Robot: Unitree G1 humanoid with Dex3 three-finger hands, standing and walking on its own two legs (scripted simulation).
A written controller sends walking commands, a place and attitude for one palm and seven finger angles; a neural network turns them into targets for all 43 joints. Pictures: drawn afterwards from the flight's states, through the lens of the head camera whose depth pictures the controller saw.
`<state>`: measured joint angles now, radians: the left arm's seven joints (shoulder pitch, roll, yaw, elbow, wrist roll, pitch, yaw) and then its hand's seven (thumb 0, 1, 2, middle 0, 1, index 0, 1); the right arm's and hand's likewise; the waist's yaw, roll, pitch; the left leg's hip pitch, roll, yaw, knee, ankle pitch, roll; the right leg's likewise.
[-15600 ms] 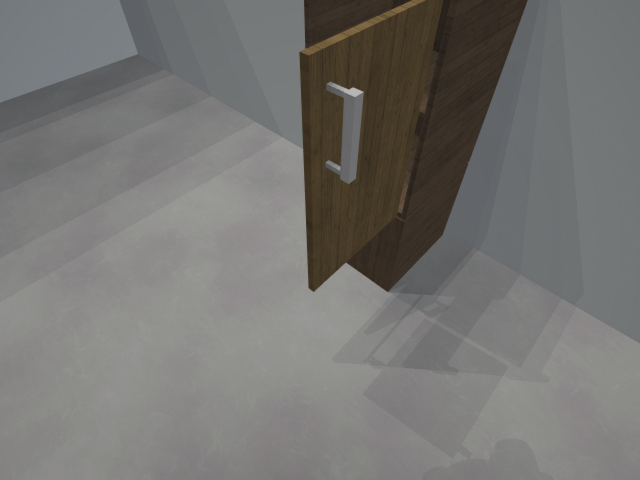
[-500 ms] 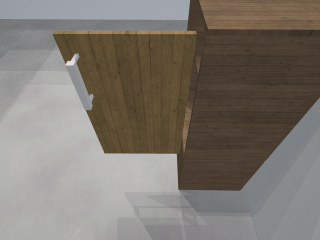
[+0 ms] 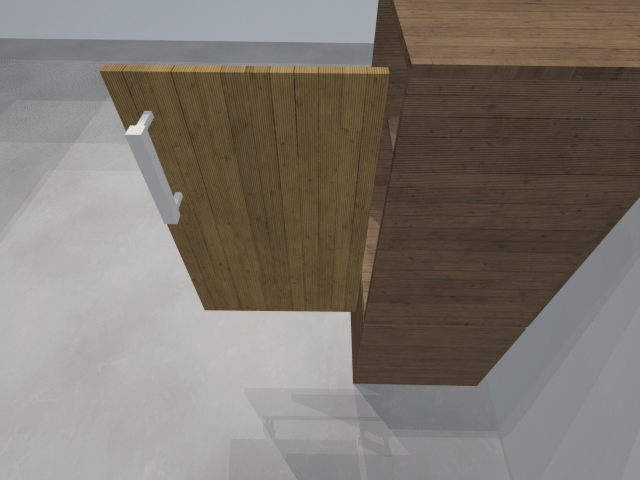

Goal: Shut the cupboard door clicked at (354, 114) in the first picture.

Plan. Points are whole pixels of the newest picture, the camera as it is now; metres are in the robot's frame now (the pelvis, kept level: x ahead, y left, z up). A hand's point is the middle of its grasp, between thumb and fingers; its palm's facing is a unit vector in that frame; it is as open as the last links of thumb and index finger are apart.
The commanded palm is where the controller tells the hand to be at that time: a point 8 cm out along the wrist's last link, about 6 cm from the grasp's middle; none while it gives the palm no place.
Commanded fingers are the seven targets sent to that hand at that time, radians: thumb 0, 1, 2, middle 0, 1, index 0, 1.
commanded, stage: look again from close up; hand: left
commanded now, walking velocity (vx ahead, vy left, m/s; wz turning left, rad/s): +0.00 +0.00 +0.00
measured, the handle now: (160, 170) +0.50 +0.27 +0.10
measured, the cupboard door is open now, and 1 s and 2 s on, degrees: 91 91 91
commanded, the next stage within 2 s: shuffle to correct the standing spot in 0.24 s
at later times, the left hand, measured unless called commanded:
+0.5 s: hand out of the picture +0.00 +0.18 -0.18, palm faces +0.05 -0.98 -0.19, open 7.4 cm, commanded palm none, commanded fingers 0.00 0.90 0.90 -0.20 -0.30 -0.20 -0.30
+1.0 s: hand out of the picture +0.10 +0.23 -0.18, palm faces +0.02 -0.97 -0.23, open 7.3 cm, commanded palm none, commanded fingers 0.00 0.90 0.90 -0.20 -0.30 -0.20 -0.30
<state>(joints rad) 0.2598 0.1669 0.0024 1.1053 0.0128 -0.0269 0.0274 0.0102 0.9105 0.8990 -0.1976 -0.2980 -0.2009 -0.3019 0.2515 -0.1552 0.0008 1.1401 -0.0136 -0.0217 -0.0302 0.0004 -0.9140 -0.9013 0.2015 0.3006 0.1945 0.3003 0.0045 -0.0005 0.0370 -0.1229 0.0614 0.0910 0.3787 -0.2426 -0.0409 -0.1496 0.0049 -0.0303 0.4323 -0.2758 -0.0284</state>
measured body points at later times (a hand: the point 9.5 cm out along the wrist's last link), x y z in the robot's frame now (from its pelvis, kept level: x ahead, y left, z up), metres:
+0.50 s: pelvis +0.00 +0.01 +0.00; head +0.01 +0.01 +0.45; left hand +0.00 +0.23 -0.16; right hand +0.00 -0.21 -0.16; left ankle -0.03 +0.14 -0.74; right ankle -0.03 -0.10 -0.74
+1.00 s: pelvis +0.06 +0.04 -0.01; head +0.11 +0.04 +0.44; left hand +0.10 +0.28 -0.17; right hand +0.02 -0.15 -0.17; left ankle -0.03 +0.14 -0.74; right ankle +0.07 -0.06 -0.74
